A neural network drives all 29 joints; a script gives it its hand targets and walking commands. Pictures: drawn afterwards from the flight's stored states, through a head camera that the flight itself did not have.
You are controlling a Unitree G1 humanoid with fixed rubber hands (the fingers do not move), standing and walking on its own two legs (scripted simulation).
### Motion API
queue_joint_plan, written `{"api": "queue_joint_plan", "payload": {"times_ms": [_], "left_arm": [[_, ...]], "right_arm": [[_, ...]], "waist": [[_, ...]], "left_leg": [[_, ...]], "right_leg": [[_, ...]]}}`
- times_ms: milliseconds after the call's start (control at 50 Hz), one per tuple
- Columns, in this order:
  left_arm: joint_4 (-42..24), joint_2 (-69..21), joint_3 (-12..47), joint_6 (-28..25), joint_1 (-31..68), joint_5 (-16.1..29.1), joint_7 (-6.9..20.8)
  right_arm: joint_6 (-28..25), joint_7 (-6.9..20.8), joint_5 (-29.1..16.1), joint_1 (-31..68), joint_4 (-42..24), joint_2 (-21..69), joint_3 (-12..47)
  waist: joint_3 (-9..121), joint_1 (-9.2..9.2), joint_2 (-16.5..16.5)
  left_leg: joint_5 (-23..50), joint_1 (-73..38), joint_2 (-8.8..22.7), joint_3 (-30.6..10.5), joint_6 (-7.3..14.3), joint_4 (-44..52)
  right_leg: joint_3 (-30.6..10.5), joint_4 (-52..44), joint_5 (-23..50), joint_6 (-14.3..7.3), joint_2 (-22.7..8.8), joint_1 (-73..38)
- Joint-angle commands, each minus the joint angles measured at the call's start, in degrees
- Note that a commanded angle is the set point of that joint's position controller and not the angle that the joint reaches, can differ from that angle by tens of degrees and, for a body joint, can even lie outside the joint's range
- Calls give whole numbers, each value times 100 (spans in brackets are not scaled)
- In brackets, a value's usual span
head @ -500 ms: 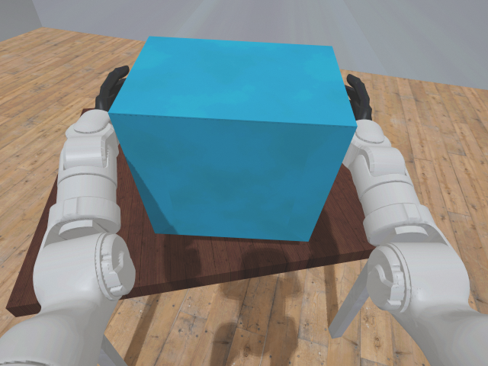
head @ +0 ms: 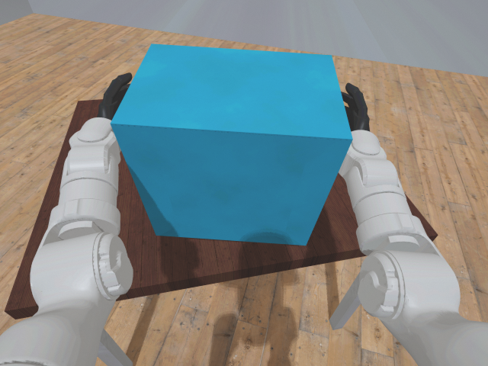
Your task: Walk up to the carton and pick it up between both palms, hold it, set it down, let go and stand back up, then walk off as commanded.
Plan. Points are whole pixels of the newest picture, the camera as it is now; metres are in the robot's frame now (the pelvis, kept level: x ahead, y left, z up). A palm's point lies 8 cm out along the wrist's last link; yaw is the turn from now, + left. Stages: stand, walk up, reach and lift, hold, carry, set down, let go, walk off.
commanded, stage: set down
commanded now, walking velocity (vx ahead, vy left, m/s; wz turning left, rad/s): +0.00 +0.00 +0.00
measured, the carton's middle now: (235, 153) +0.43 -0.01 +0.14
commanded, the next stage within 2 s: none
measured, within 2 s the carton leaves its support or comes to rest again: rests again in 1.64 s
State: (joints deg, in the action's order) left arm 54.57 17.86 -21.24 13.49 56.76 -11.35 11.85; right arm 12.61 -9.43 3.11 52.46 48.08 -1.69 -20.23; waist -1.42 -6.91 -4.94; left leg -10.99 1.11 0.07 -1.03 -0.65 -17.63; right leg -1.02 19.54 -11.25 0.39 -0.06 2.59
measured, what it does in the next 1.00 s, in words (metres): stands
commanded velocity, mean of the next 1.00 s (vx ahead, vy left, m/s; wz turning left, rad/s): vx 0.00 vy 0.00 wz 0.00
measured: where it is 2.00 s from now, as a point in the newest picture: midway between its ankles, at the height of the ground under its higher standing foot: outside the picture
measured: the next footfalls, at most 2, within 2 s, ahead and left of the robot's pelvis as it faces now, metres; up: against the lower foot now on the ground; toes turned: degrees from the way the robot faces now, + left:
none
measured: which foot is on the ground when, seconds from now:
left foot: down 0.00-1.00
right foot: down 0.00-1.00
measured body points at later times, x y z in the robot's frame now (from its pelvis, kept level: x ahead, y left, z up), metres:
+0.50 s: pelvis +0.00 +0.00 +0.00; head +0.00 +0.03 +0.45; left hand +0.47 +0.18 +0.17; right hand +0.41 -0.20 +0.17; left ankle -0.01 +0.13 -0.75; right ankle +0.00 -0.12 -0.75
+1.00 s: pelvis +0.01 +0.01 +0.00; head +0.04 +0.04 +0.45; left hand +0.49 +0.19 +0.14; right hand +0.42 -0.19 +0.15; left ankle -0.01 +0.13 -0.75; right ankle +0.00 -0.12 -0.75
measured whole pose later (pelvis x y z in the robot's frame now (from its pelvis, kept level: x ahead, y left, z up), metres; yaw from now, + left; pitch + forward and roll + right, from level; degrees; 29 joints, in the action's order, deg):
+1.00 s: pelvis +0.01 +0.01 +0.00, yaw +0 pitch +1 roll +0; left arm 62.5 19.2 -21.6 4.8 56.8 -11.3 12.7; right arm 10.3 -7.5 11.3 50.6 44.4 4.3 -29.7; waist -1.7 -8.0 -5.0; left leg -11.0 7.4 -0.3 -0.9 -0.2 -17.8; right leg -1.0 19.5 -10.8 1.1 -0.5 8.8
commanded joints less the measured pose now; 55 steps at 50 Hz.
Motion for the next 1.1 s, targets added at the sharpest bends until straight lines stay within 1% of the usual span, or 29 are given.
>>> {"api": "queue_joint_plan", "payload": {"times_ms": [0, 40, 60, 100, 140, 160, 180, 260, 300, 320, 340, 360, 380, 420, 480, 540, 620, 680, 720, 760, 780, 860, 900, 920, 940, 960, 980, 1060, 1080], "left_arm": [[-307, -2328, 711, -336, 3562, 276, 797], [-168, -2284, 649, -343, 3548, 265, 827], [-156, -2293, 582, -378, 3604, 216, 822], [-178, -2254, 603, -429, 3670, 272, 836], [-82, -2222, 560, -471, 3763, 272, 843], [-49, -2186, 527, -499, 3708, 239, 850], [36, -2206, 485, -496, 3680, 179, 839], [-40, -2194, 443, -605, 3790, 178, 820], [190, -2121, 333, -614, 3705, 114, 844], [244, -2025, 222, -632, 3716, 85, 877], [256, -2053, 265, -653, 3772, 102, 893], [150, -2060, 273, -706, 3793, 128, 885], [305, -2027, 211, -698, 3711, 62, 895], [201, -2062, 281, -761, 3850, 96, 891], [89, -2201, 429, -908, 3998, 186, 848], [92, -2238, 405, -934, 3896, 167, 844], [352, -2069, 293, -916, 3821, 110, 897], [296, -2117, 391, -988, 3898, 188, 880], [314, -2182, 412, -1055, 3938, 199, 876], [299, -2149, 454, -1095, 4017, 239, 881], [212, -2191, 535, -1131, 4058, 251, 864], [343, -2189, 543, -1195, 4118, 316, 846], [512, -2136, 487, -1183, 4030, 267, 870], [390, -2177, 516, -1222, 4070, 259, 851], [430, -2109, 470, -1225, 4069, 258, 842], [516, -2139, 471, -1238, 4052, 259, 847], [452, -2199, 571, -1288, 4127, 308, 831], [459, -2218, 626, -1389, 4116, 353, 809], [450, -2167, 579, -1421, 4153, 332, 821]], "right_arm": [[-502, 760, 425, 3242, -1328, 2639, 1139], [-455, 779, 483, 3253, -1324, 2592, 995], [-495, 786, 527, 3299, -1362, 2653, 1011], [-487, 772, 579, 3277, -1413, 2652, 929], [-463, 789, 594, 3297, -1313, 2659, 896], [-496, 796, 599, 3353, -1405, 2688, 895], [-471, 803, 631, 3322, -1307, 2685, 845], [-544, 821, 712, 3341, -1424, 2752, 836], [-469, 814, 794, 3231, -1318, 2822, 747], [-437, 807, 792, 3200, -1319, 2814, 794], [-448, 805, 812, 3189, -1360, 2829, 749], [-447, 817, 838, 3175, -1390, 2938, 777], [-433, 808, 850, 3108, -1292, 2944, 734], [-487, 817, 882, 3243, -1458, 2942, 770], [-559, 834, 997, 3140, -1423, 3101, 695], [-579, 851, 989, 3060, -1368, 3052, 674], [-477, 826, 1070, 2882, -1303, 3057, 587], [-523, 833, 1077, 2963, -1417, 3121, 609], [-567, 843, 1120, 3000, -1467, 3111, 622], [-541, 842, 1128, 2902, -1337, 3129, 530], [-594, 856, 1115, 2989, -1400, 3153, 536], [-618, 848, 1234, 2939, -1328, 3107, 413], [-580, 856, 1249, 2881, -1239, 3084, 372], [-625, 860, 1241, 2902, -1283, 3140, 401], [-639, 862, 1258, 2910, -1331, 3138, 455], [-646, 859, 1263, 2903, -1349, 3120, 398], [-700, 873, 1273, 2975, -1384, 3169, 418], [-742, 865, 1285, 2826, -1227, 3208, 447], [-752, 865, 1294, 2835, -1282, 3252, 478]], "waist": [[2297, -203, 523], [2090, -250, 503], [2193, -180, 472], [2181, -253, 528], [2119, -237, 505], [2204, -150, 507], [2109, -199, 522], [2346, -127, 560], [2152, -164, 437], [2082, -121, 356], [2155, -158, 381], [2259, -147, 439], [2142, -115, 460], [2448, -96, 446], [2738, -184, 617], [2732, -127, 722], [2542, -176, 593], [2813, -143, 677], [2853, -150, 614], [2850, -208, 693], [3022, -181, 833], [3099, -282, 780], [2867, -242, 720], [3028, -213, 835], [3145, -167, 785], [3097, -217, 773], [3297, -190, 869], [3355, -248, 824], [3489, -128, 830]], "left_leg": [[1058, 623, -314, 593, 78, 324], [976, 668, -301, 599, 59, 361], [953, 692, -312, 606, 76, 345], [880, 757, -322, 608, 85, 356], [829, 806, -317, 593, 90, 378], [786, 820, -328, 636, 99, 376], [725, 868, -328, 630, 95, 405], [774, 904, -343, 650, 96, 373], [612, 1031, -355, 647, 135, 437], [460, 1149, -368, 648, 185, 467], [429, 1191, -378, 678, 181, 481], [440, 1206, -376, 663, 182, 489], [441, 1242, -385, 670, 179, 522], [583, 1228, -388, 688, 142, 429], [809, 1177, -343, 660, 74, 375], [1233, 991, -332, 635, 10, 267], [729, 1236, -355, 664, 92, 396], [957, 1228, -341, 658, 50, 326], [997, 1224, -347, 656, 33, 312], [1111, 1182, -336, 639, 8, 273], [1203, 1087, -310, 643, -22, 265], [1268, 1052, -303, 640, -56, 191], [1041, 1198, -306, 656, -10, 267], [1145, 1136, -285, 643, -22, 245], [1181, 1143, -297, 673, -13, 220], [1149, 1154, -301, 668, -12, 225], [1270, 1120, -295, 665, -48, 186], [1524, 1019, -280, 638, -85, 78], [1427, 1102, -292, 661, -61, 95]], "right_leg": [[205, 29, 3062, 401, -163, -1791], [224, -3, 2838, 391, -149, -1671], [218, 7, 2847, 402, -148, -1685], [221, 37, 2854, 408, -174, -1683], [216, 21, 2761, 402, -183, -1663], [189, 69, 2809, 415, -184, -1705], [193, 39, 2767, 406, -190, -1693], [190, 124, 2937, 425, -203, -1728], [173, 117, 2970, 446, -235, -1837], [130, 138, 2994, 465, -264, -1880], [152, 168, 3003, 486, -270, -1872], [146, 215, 3067, 494, -273, -1923], [125, 166, 3057, 484, -280, -1950], [149, 265, 3293, 508, -277, -2020], [176, 321, 3419, 468, -246, -1994], [204, 291, 3504, 458, -206, -1865], [163, 286, 3385, 487, -269, -1974], [165, 341, 3572, 463, -258, -1959], [192, 371, 3607, 484, -251, -1909], [181, 352, 3587, 479, -247, -1825], [228, 361, 3529, 456, -222, -1772], [243, 327, 3506, 419, -215, -1664], [238, 313, 3402, 439, -230, -1651], [259, 338, 3410, 412, -215, -1635], [227, 356, 3475, 424, -238, -1666], [236, 353, 3473, 451, -236, -1613], [253, 389, 3524, 426, -217, -1619], [277, 410, 3693, 430, -200, -1517], [218, 417, 3725, 442, -225, -1605]]}}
